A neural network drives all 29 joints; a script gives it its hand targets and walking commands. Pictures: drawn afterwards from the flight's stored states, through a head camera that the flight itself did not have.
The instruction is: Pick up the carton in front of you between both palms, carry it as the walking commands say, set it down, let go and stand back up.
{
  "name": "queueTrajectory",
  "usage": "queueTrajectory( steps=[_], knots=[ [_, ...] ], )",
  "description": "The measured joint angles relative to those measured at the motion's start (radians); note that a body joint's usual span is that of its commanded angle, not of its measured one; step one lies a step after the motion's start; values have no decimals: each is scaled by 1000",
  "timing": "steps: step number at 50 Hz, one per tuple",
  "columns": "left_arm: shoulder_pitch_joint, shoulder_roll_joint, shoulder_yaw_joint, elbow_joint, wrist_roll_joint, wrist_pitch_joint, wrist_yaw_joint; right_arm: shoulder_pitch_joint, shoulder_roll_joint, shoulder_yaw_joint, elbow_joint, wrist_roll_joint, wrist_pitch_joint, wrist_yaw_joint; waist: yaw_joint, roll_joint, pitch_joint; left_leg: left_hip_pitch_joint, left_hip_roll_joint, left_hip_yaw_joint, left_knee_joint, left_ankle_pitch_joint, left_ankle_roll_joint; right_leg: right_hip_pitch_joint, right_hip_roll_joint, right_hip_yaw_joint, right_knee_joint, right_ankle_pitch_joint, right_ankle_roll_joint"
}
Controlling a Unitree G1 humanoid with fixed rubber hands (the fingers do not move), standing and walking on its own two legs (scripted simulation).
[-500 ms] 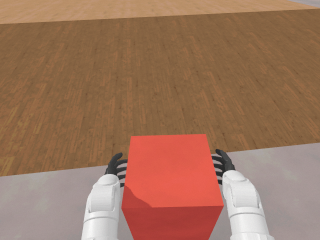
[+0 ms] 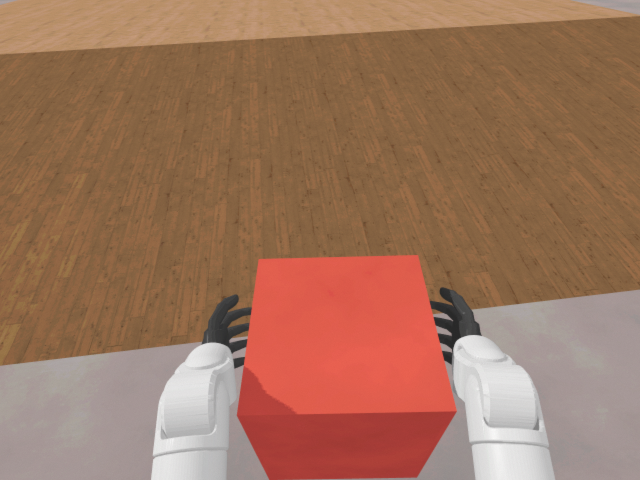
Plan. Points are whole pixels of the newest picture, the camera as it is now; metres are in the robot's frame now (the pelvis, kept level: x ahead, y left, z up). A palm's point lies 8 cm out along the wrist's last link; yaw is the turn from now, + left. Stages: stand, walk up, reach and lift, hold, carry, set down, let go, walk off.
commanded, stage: carry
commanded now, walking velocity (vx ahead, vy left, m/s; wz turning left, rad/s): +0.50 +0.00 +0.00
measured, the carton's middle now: (340, 372) +0.30 +0.00 +0.01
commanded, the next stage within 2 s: none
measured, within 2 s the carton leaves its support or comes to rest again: neither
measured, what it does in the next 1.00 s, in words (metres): walks ahead: right foot, then left foot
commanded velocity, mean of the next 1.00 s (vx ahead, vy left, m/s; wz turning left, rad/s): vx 0.50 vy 0.00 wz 0.00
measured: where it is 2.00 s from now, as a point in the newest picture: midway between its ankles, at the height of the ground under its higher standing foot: (329, 277)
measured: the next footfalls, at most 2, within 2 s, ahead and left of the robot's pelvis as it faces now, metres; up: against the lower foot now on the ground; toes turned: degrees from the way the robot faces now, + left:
right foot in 0.28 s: +0.17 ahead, -0.09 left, +0.00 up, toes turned -8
left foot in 0.66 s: +0.52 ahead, +0.11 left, +0.00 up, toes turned +11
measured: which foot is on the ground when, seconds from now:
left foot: down 0.00-0.30, up 0.32-0.64, down 0.66-1.00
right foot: down 0.00-0.14, up 0.16-0.26, down 0.28-0.68, up 0.70-1.00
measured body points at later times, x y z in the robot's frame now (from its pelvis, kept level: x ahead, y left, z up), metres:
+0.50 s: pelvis +0.24 -0.01 +0.02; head +0.25 -0.01 +0.47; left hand +0.51 +0.16 +0.09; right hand +0.53 -0.14 +0.09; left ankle +0.24 +0.11 -0.67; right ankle +0.13 -0.09 -0.73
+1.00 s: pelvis +0.56 +0.04 +0.02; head +0.57 +0.06 +0.47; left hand +0.84 +0.18 +0.08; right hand +0.83 -0.12 +0.09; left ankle +0.48 +0.10 -0.73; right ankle +0.66 -0.11 -0.67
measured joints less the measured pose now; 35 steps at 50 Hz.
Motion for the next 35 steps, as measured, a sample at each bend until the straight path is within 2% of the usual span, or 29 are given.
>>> queueTrajectory(
  steps=[3, 5, 7, 8, 10, 12, 14, 15, 16, 18, 19, 21, 24, 29, 32, 33, 34, 35],
  knots=[
    [1, -6, -35, -50, -12, 76, 26, 18, -32, 6, -70, 40, 82, -9, -9, -3, -19, -29, 14, 59, 37, -61, 13, 16, -10, -25, 5, -48, 2],
    [18, -3, -44, -107, -18, 129, 39, 15, -35, 15, -101, 63, 128, -18, -3, -26, -20, -2, 0, 88, -8, 1, 14, 26, -26, -12, 8, -77, 7],
    [39, 6, -30, -178, -31, 173, 44, 4, -9, 22, -126, 63, 158, -28, -1, -44, -19, 27, -12, 117, -33, -11, 6, -10, -49, -18, 90, -75, 4],
    [52, 11, -19, -208, -42, 188, 44, 2, 9, 26, -140, 57, 169, -32, -3, -35, -18, 37, -6, 127, -36, -30, 5, -47, -49, -39, 165, -84, 4],
    [71, 9, -4, -249, -60, 211, 42, 21, 8, 56, -179, 55, 194, -41, -5, -3, -9, 70, 14, 132, -65, -53, 4, -112, -25, -80, 244, -185, -2],
    [79, 1, -6, -278, -67, 229, 42, 45, 2, 68, -231, 58, 222, -48, -12, 26, 9, 115, 35, 125, -112, -54, -11, -146, 0, -124, 174, -179, -11],
    [65, 2, -22, -299, -72, 243, 41, 54, 0, 60, -292, 62, 249, -53, -23, 44, 41, 150, 53, 110, -107, -78, -18, -125, 21, -173, 0, -31, -23],
    [52, 0, -34, -299, -72, 245, 42, 60, -1, 47, -320, 65, 258, -55, -32, 49, 51, 139, 66, 110, -45, -101, -17, -99, 25, -191, -29, 65, -44],
    [41, -1, -49, -292, -69, 244, 42, 66, -3, 31, -338, 71, 263, -56, -31, 47, 55, 102, 71, 109, 65, -109, -14, -83, 24, -206, -23, 75, -63],
    [31, -2, -61, -292, -61, 259, 44, 62, -2, 12, -347, 81, 279, -56, -23, 18, 58, -6, 41, 99, 320, -127, 8, -39, 14, -206, -40, 21, -83],
    [32, -2, -61, -299, -58, 267, 46, 53, -1, 8, -344, 85, 286, -56, -17, 4, 59, -60, 31, 104, 412, -121, 20, -12, 11, -203, -66, 8, -83],
    [35, -1, -54, -317, -56, 282, 50, 35, 1, 9, -332, 88, 294, -55, -2, -16, 59, -148, 23, 125, 469, -77, 32, 52, 5, -193, -145, 20, -60],
    [31, -2, -36, -335, -56, 291, 52, 13, 5, 18, -317, 80, 290, -50, 24, -35, 61, -247, 18, 150, 370, -4, 29, 152, -5, -175, -257, 29, -54],
    [31, -2, -25, -331, -62, 279, 48, 20, 4, 35, -316, 57, 275, -39, 41, -33, 63, -305, 10, 204, 48, 170, 32, 304, -22, -160, -328, -34, -20],
    [40, -1, -25, -325, -61, 276, 44, 30, 3, 43, -310, 52, 272, -37, 35, -35, 76, -245, -15, 269, -81, 245, 51, 362, -49, -159, -231, -139, 8],
    [45, 1, -22, -323, -59, 275, 42, 29, 3, 48, -300, 51, 269, -37, 30, -36, 80, -216, -21, 281, -88, 272, 74, 351, -65, -161, -130, -185, 11],
    [46, 1, -14, -313, -59, 271, 41, 26, 4, 53, -279, 49, 260, -36, 17, -46, 84, -215, -25, 292, -39, 264, 106, 303, -89, -153, 24, -167, 6],
    [46, 1, -9, -297, -57, 267, 39, 25, 4, 54, -258, 47, 253, -36, 5, -47, 91, -212, -25, 297, -1, 226, 128, 228, -88, -114, 204, -153, 0]
  ],
)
